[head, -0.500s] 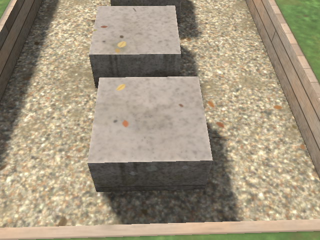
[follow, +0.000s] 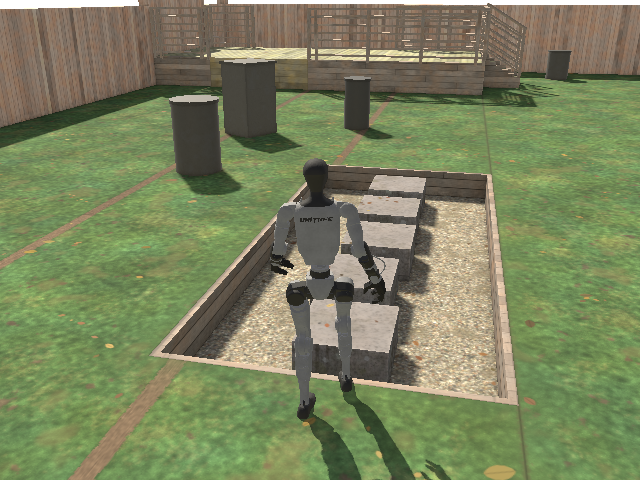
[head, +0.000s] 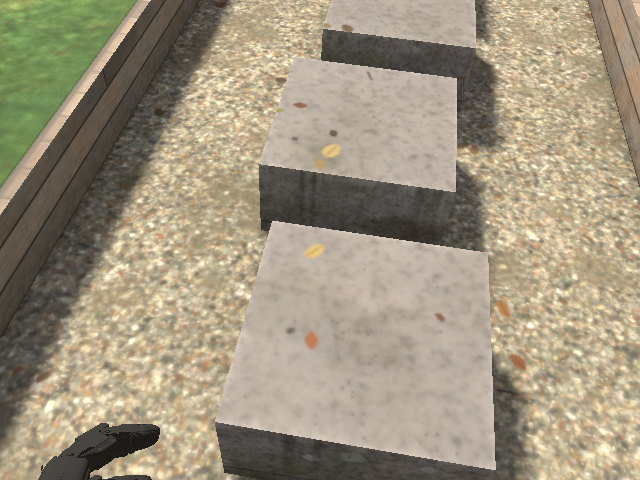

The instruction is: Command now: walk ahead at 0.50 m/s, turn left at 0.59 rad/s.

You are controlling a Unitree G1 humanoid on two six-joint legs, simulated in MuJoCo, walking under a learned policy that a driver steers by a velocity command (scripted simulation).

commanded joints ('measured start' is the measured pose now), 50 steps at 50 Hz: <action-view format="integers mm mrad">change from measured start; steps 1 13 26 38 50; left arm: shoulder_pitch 99 253 57 -50 241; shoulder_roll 136 117 97 39 131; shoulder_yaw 60 22 12 -17 26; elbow -19 64 35 -66 -21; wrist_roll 9 -37 -16 -41 -88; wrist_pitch -15 -10 9 121 -65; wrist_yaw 0 -2 21 -11 -93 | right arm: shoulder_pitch -100 -103 461 -37 165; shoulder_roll -146 -95 -144 -108 -162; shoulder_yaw -41 -38 -80 -26 12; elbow -123 -143 77 58 -65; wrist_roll -15 7 -5 57 78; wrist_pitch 5 18 -123 -94 -110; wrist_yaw -16 3 57 6 -30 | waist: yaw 111 43 -321 129 101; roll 124 17 -34 49 97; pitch -86 42 -173 188 -414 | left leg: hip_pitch -246 -602 403 -322 -442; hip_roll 219 183 136 433 199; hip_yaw -221 -8 260 95 169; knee -25 798 323 -323 957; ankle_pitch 446 7 276 -94 -199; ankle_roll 136 -44 -22 64 -79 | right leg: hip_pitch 396 382 -145 -165 736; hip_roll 90 -207 -5 31 -260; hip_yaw -73 274 62 10 634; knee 124 -445 585 214 -355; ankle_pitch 117 29 363 142 -520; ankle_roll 15 -282 -135 -108 -340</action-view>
